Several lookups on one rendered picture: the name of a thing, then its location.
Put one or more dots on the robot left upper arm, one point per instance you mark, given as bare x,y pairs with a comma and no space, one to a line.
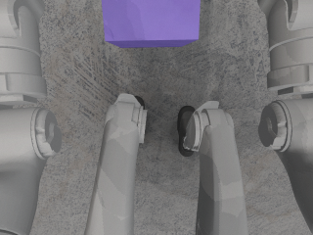
28,138

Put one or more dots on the left robot forearm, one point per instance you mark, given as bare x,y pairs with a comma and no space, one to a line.
21,81

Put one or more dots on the robot right upper arm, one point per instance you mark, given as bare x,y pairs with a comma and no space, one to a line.
286,126

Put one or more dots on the right robot forearm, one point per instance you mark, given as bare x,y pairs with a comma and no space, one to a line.
290,42

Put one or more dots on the robot left thigh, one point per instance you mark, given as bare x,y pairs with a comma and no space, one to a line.
111,210

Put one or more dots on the carton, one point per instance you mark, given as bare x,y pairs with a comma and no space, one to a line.
151,23

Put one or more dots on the left robot foot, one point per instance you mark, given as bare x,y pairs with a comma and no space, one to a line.
140,100

